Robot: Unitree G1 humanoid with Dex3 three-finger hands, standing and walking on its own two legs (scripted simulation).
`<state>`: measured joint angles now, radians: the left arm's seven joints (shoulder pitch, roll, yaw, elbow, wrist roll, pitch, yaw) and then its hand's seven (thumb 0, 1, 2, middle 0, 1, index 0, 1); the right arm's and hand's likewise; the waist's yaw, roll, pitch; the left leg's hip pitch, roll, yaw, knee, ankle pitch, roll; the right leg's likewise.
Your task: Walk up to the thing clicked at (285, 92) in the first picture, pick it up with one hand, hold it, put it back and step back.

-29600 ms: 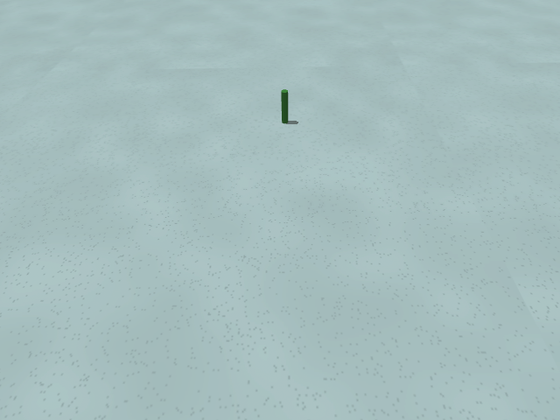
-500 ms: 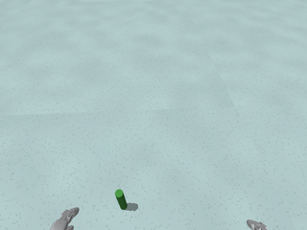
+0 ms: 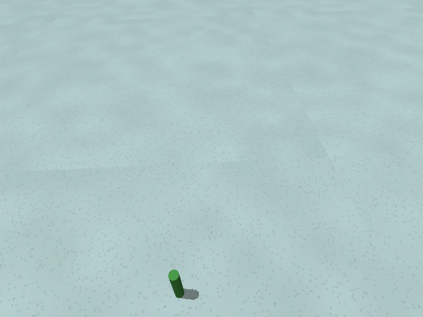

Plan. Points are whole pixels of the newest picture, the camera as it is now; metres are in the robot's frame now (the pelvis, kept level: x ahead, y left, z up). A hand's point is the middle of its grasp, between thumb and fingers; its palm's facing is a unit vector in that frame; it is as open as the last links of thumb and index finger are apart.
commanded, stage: stand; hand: left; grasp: from the side
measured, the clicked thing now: (176, 284) +0.41 +0.19 -0.66
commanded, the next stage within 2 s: step back in 1.54 s
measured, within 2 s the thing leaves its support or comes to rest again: neither
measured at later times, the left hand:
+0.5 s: hand out of the picture +0.05 +0.24 -0.16, palm faces -0.02 -0.94 -0.35, open 7.4 cm
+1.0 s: hand out of the picture +0.09 +0.24 -0.15, palm faces -0.01 -0.94 -0.35, open 7.4 cm
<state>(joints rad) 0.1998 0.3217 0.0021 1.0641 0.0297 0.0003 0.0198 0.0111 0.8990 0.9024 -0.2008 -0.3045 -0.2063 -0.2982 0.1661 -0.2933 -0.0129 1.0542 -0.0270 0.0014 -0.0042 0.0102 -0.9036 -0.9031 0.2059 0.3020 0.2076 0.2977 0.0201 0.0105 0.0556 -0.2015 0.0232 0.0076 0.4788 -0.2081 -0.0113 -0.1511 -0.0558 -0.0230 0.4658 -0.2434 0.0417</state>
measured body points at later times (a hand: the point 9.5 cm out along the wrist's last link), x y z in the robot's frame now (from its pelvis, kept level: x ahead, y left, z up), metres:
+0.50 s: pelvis +0.00 -0.01 +0.01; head +0.00 -0.01 +0.46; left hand +0.05 +0.29 -0.13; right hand +0.05 -0.30 -0.13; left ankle +0.04 +0.13 -0.74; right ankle +0.01 -0.15 -0.74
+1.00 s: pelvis +0.02 -0.01 +0.01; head +0.02 -0.01 +0.46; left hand +0.09 +0.29 -0.12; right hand +0.09 -0.30 -0.13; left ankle +0.04 +0.13 -0.74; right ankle +0.01 -0.15 -0.74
